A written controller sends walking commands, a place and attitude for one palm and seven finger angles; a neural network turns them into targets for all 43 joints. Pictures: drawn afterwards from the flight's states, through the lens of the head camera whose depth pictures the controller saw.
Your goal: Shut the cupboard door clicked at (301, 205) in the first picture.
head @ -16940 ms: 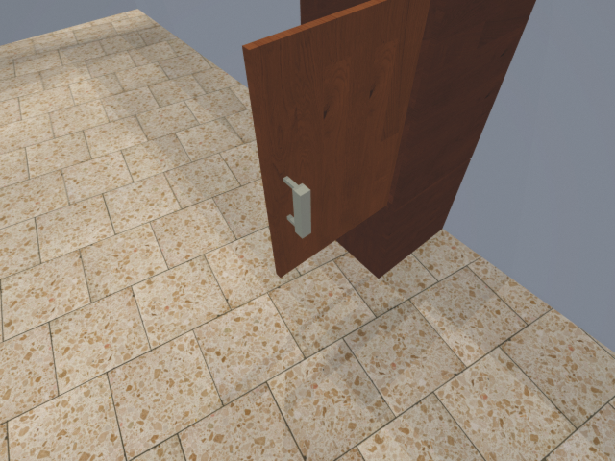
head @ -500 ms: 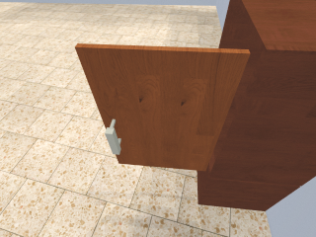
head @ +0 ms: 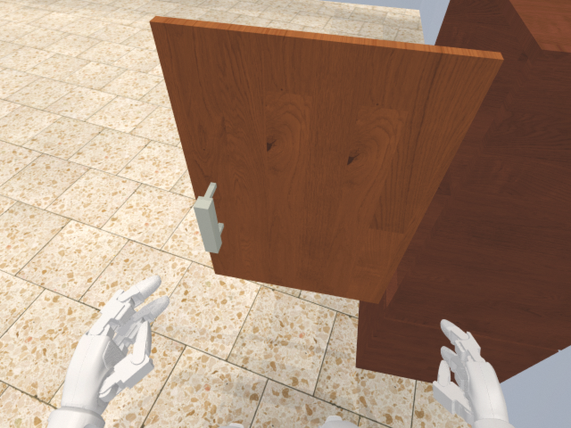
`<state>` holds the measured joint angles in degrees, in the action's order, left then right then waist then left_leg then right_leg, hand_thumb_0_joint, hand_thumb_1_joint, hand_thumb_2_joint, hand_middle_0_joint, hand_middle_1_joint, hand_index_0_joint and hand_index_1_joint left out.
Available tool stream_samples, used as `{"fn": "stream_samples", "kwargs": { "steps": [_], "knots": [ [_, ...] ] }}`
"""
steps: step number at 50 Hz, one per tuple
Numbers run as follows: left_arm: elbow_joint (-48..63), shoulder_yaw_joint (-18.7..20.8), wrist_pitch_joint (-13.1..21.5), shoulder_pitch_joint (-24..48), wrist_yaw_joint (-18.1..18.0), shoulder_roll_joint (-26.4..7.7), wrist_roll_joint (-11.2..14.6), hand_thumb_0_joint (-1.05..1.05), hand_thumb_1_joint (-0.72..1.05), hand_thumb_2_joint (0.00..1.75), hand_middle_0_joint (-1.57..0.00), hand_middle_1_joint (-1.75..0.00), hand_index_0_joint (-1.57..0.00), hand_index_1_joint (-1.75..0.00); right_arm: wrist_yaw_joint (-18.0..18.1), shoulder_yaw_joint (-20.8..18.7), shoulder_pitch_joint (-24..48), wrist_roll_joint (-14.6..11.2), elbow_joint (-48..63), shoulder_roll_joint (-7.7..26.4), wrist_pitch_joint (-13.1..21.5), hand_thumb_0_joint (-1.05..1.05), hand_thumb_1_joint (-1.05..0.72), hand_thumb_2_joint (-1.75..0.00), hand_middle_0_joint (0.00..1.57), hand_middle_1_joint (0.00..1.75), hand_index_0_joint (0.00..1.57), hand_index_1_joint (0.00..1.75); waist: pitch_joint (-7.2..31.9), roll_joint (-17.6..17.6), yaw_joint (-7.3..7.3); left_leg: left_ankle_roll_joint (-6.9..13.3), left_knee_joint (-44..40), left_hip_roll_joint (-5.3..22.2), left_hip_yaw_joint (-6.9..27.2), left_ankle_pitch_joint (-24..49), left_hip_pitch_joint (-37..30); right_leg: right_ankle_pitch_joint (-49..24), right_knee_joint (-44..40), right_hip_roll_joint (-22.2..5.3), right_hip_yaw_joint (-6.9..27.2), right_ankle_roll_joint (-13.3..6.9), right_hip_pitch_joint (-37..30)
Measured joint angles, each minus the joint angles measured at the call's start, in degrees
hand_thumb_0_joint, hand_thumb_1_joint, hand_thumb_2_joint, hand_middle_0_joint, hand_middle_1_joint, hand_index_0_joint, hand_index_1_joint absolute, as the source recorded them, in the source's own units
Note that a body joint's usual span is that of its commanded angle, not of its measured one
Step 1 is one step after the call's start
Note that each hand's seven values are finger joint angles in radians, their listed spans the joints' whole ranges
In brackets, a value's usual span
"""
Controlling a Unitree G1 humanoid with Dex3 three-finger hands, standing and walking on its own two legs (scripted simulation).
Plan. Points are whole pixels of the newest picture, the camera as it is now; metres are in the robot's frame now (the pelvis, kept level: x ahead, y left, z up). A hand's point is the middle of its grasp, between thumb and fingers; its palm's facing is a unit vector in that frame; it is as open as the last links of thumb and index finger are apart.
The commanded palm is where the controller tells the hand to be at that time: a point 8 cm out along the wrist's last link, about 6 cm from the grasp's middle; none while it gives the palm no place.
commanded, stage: raise the hand and make a fist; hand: left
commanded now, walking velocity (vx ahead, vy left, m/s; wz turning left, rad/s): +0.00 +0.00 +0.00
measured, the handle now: (212, 217) +0.48 +0.16 -0.02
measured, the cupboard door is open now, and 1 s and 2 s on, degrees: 90 90 90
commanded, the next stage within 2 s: bring the fist close to the handle in 1.62 s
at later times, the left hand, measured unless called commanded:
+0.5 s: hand (135, 387) +0.18 +0.21 -0.02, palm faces -0.16 -0.99 +0.01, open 4.3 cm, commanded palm +0.16 +0.26 -0.01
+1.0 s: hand (135, 377) +0.20 +0.21 -0.02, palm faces -0.14 -0.99 -0.04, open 3.1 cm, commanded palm +0.18 +0.26 -0.01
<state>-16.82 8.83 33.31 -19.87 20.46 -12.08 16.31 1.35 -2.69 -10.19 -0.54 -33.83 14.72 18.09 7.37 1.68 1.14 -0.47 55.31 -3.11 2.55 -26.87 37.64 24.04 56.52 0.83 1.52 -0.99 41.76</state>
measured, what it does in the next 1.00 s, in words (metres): lowers itself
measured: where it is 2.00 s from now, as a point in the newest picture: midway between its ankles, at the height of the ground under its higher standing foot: outside the picture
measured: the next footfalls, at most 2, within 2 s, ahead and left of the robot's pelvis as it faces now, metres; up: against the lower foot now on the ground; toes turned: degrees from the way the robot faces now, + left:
none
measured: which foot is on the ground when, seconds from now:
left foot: down 0.00-1.00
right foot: down 0.00-1.00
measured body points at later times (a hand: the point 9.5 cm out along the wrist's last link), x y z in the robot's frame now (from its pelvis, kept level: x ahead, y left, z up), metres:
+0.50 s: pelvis -0.03 +0.03 -0.07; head +0.05 +0.04 +0.38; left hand +0.19 +0.26 -0.02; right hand +0.15 -0.19 -0.15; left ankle +0.01 +0.13 -0.68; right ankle +0.04 -0.10 -0.68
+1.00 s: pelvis -0.01 +0.03 -0.07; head +0.06 +0.04 +0.38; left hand +0.20 +0.26 -0.01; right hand +0.21 -0.19 -0.12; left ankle +0.01 +0.13 -0.68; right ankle +0.04 -0.10 -0.68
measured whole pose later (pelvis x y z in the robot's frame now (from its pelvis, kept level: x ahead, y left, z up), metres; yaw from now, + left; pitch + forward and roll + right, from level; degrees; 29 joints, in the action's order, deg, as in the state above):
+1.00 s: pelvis -0.01 +0.03 -0.07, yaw +0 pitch +19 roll -3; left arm 4.5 7.8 20.7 -24.0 21.5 -17.1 17.2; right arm 2.6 1.8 -11.6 -2.3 -24.7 14.0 10.5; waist 11.5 -1.8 -0.8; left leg 1.1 78.5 -3.1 4.9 -35.5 61.7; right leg 30.0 73.6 1.4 -1.7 0.6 62.7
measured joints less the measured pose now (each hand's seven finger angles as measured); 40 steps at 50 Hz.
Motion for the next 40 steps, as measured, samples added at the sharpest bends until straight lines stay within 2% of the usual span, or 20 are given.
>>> {"fn": "stream_samples", "kwargs": {
  "steps": [2, 5, 9, 12, 15, 19, 22, 24, 27, 31, 33, 36, 40],
  "knots": [
    [-1.3, -0.8, 2.9, -1.3, 5.8, -0.7, -0.2, 0.01, 0.90, 0.90, -0.34, -0.46, -0.34, -0.45, -0.4, -0.1, 1.1, -0.1, 3.0, 0.8, 0.6, 0.01, -0.91, -0.90, 0.20, 0.30, 0.20, 0.30, 0.5, 1.0, -0.78, -0.2, 6.0, -0.1, 0.1, -2.2, 6.4, 1.8, 5.6, 0.0, -0.3, 0.0, 6.2],
    [0.5, -1.2, 2.8, -3.6, 10.2, -1.7, 0.7, 0.01, 0.90, 0.90, -0.39, -0.52, -0.40, -0.51, -0.1, -0.2, 2.1, 0.1, 5.9, 1.8, 0.8, 0.01, -0.91, -0.90, 0.20, 0.30, 0.20, 0.30, 0.9, 1.8, -2.35, -0.3, 14.9, -0.1, 0.5, -5.5, 14.7, 4.5, 13.3, 0.4, -1.0, 0.0, 14.1],
    [9.9, 0.1, 1.1, -4.4, 8.5, -2.6, 3.7, 0.02, 0.89, 0.90, -0.47, -0.60, -0.48, -0.59, 1.0, 0.5, 3.6, 0.0, 5.7, 1.5, -0.4, 0.01, -0.91, -0.90, 0.20, 0.30, 0.20, 0.30, -0.3, 0.6, -4.19, -0.2, 23.7, 0.2, 2.0, -8.9, 20.5, 7.0, 19.9, 0.8, -2.9, 0.1, 18.8],
    [17.6, 0.4, -1.5, -2.4, 6.3, -3.1, 4.4, 0.03, 0.89, 0.90, -0.52, -0.65, -0.53, -0.65, 1.3, 2.0, 3.8, -0.2, 4.3, 0.2, -2.0, 0.01, -0.91, -0.90, 0.20, 0.30, 0.20, 0.30, -0.5, -1.2, -4.92, 0.0, 26.8, 0.2, 3.0, -9.9, 22.5, 7.5, 21.7, 0.8, -3.9, 0.3, 20.0],
    [21.6, -0.6, -6.9, 0.1, 6.0, -3.5, 3.3, 0.02, 0.90, 0.90, -0.57, -0.71, -0.58, -0.71, 1.3, 3.6, 3.0, -1.0, 3.8, -1.8, -4.2, 0.01, -0.91, -0.90, 0.20, 0.30, 0.20, 0.30, -0.1, -3.0, -4.60, 0.5, 27.0, 0.2, 3.0, -9.5, 23.3, 6.9, 21.1, 0.9, -4.0, 0.9, 20.3],
    [21.9, -2.6, -16.6, 0.1, 6.4, -4.2, 1.2, 0.02, 0.90, 0.90, -0.64, -0.79, -0.65, -0.78, 1.1, 5.3, 0.1, -2.1, 4.9, -4.1, -7.0, 0.01, -0.90, -0.90, 0.20, 0.30, 0.20, 0.30, 0.9, -4.2, -2.71, 1.5, 24.0, 0.1, 1.6, -7.8, 23.0, 5.1, 18.3, 0.8, -2.5, 1.6, 20.3],
    [21.0, -2.2, -20.2, -2.2, 4.8, -4.5, 1.6, 0.02, 0.90, 0.90, -0.70, -0.85, -0.71, -0.84, 1.3, 5.5, -2.5, -2.1, 6.0, -4.4, -7.8, 0.01, -0.90, -0.90, 0.21, 0.30, 0.20, 0.30, 1.4, -3.9, -1.39, 1.9, 21.9, 0.1, 0.3, -6.8, 22.7, 4.0, 16.6, 0.7, -1.2, 1.9, 20.4],
    [21.0, -1.1, -19.4, -3.8, 2.7, -4.3, 2.4, 0.02, 0.90, 0.90, -0.74, -0.89, -0.74, -0.88, 1.6, 5.0, -4.1, -1.8, 6.3, -4.0, -7.6, 0.01, -0.90, -0.90, 0.21, 0.30, 0.20, 0.30, 1.7, -3.4, -1.10, 2.1, 21.3, 0.0, -0.1, -6.5, 22.7, 3.8, 16.3, 0.6, -0.8, 2.0, 20.5],
    [21.9, 0.6, -14.9, -5.1, -0.2, -4.2, 3.0, 0.02, 0.90, 0.90, -0.79, -0.95, -0.80, -0.94, 1.8, 4.1, -5.7, -1.4, 5.9, -2.5, -6.7, 0.01, -0.90, -0.90, 0.21, 0.30, 0.20, 0.30, 2.1, -2.8, -1.31, 2.3, 22.0, -0.2, 0.1, -6.7, 23.6, 4.1, 16.8, 0.4, -1.0, 2.0, 21.2],
    [22.9, -0.1, -9.8, -4.9, -0.6, -4.2, 2.4, 0.02, 0.90, 0.90, -0.86, -1.03, -0.87, -1.02, 1.7, 3.2, -5.6, -1.3, 5.0, 0.2, -6.0, 0.01, -0.90, -0.90, 0.21, 0.30, 0.20, 0.30, 2.6, -2.9, -1.43, 2.4, 24.1, -0.5, 0.8, -7.6, 25.3, 5.0, 18.3, 0.1, -1.8, 2.1, 22.3],
    [22.8, -1.6, -9.8, -4.3, 0.4, -4.3, 1.5, 0.02, 0.90, 0.90, -0.90, -1.07, -0.90, -1.06, 1.7, 3.0, -4.7, -1.5, 5.0, 0.9, -5.9, 0.01, -0.90, -0.90, 0.20, 0.30, 0.20, 0.30, 2.6, -2.9, -1.18, 2.4, 24.8, -0.6, 1.0, -7.9, 25.8, 5.3, 18.8, 0.0, -2.0, 2.3, 22.7],
    [22.3, -3.3, -12.3, -3.9, 1.9, -5.1, 0.2, 0.02, 0.90, 0.90, -0.95, -1.13, -0.96, -1.12, 1.9, 2.8, -3.2, -1.9, 6.1, 0.9, -6.2, 0.01, -0.90, -0.90, 0.20, 0.30, 0.20, 0.30, 2.6, -2.7, -0.65, 2.4, 24.9, -0.4, 1.0, -8.1, 25.8, 5.3, 18.7, 0.2, -2.0, 2.3, 22.8],
    [23.8, -2.5, -14.9, -5.1, 1.0, -6.1, 0.4, 0.02, 0.90, 0.90, -1.03, -1.21, -1.03, -1.20, 2.0, 2.8, -2.1, -1.9, 8.1, -0.3, -6.9, 0.01, -0.90, -0.90, 0.20, 0.30, 0.20, 0.30, 2.6, -2.4, -0.34, 2.1, 23.7, 0.0, 1.0, -8.0, 24.6, 5.1, 17.7, 0.6, -2.0, 2.1, 21.7]
  ]
}}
